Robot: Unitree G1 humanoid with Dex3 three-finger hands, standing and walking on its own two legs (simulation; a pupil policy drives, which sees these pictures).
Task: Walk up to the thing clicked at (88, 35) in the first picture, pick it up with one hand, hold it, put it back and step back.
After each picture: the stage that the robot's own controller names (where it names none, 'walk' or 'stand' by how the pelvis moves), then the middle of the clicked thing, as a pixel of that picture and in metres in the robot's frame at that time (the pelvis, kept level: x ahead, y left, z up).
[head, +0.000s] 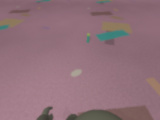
stand; (88, 38) +1.88 +0.09 -0.65
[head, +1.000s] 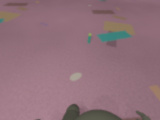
walk; (89, 38) +1.74 +0.14 -0.63
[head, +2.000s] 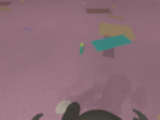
walk; (81, 49) +1.22 +0.21 -0.62
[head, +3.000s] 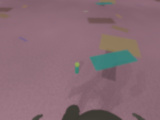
walk; (77, 68) +0.81 +0.21 -0.63
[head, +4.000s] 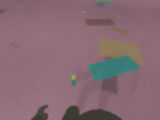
walk; (73, 80) +0.57 +0.20 -0.63
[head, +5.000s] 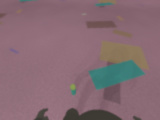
stand; (73, 90) +0.45 +0.19 -0.63
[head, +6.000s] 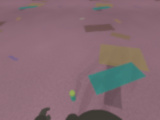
stand; (72, 96) +0.40 +0.21 -0.65
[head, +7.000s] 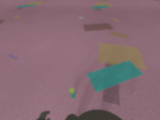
stand; (72, 93) +0.43 +0.22 -0.66
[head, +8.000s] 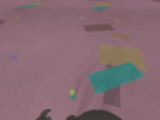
stand; (72, 95) +0.41 +0.21 -0.66
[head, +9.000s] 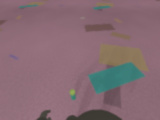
stand; (73, 95) +0.41 +0.21 -0.66
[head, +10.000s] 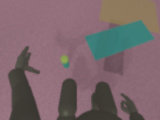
go down; (65, 62) +0.47 +0.21 -0.37
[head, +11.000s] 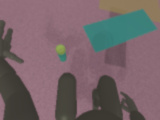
go down; (62, 54) +0.49 +0.24 -0.26
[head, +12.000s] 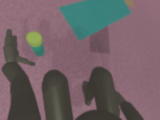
close in; (37, 46) +0.47 +0.28 -0.17
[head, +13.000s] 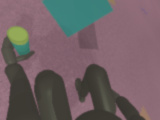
close; (21, 45) +0.47 +0.30 -0.16
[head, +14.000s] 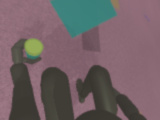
lift; (33, 52) +0.41 +0.27 -0.16
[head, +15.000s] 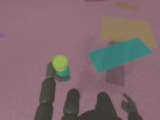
lift; (63, 71) +0.33 +0.18 +0.04
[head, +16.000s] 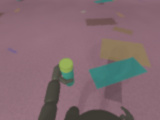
hold; (68, 74) +0.31 +0.15 +0.06
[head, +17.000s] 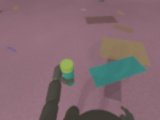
hold; (68, 74) +0.31 +0.15 +0.04
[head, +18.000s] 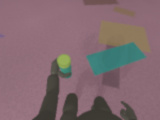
crouch; (66, 68) +0.36 +0.17 -0.01
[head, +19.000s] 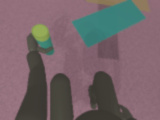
lower; (46, 43) +0.50 +0.24 -0.03
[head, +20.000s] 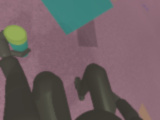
lower; (19, 45) +0.46 +0.29 -0.15
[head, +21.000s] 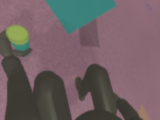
lower; (21, 44) +0.45 +0.29 -0.16
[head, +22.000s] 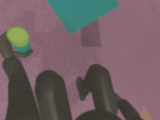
lower; (22, 46) +0.45 +0.30 -0.16
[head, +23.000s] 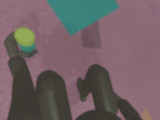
lower; (27, 46) +0.45 +0.28 -0.15
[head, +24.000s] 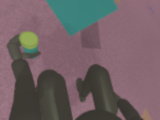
open; (30, 48) +0.45 +0.27 -0.17
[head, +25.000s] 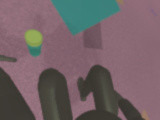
stand; (34, 46) +0.45 +0.27 -0.17
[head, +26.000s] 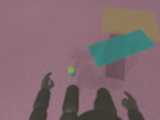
walk; (71, 72) +0.45 +0.19 -0.44
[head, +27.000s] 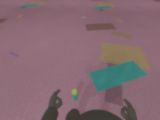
stand; (74, 95) +0.41 +0.16 -0.60
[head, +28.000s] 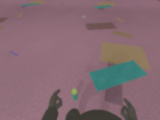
stand; (74, 94) +0.41 +0.17 -0.60
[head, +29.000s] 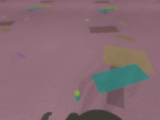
stand; (77, 95) +0.42 +0.16 -0.65
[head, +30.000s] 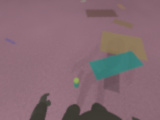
walk; (76, 83) +0.46 +0.12 -0.64
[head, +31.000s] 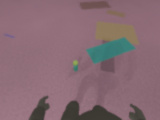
walk; (75, 66) +0.69 +0.20 -0.63
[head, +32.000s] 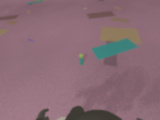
stand; (81, 59) +1.00 +0.24 -0.64
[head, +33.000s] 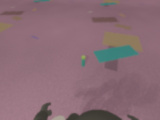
stand; (83, 61) +1.03 +0.15 -0.65
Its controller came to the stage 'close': yes
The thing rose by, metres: 0.68
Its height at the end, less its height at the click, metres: +0.00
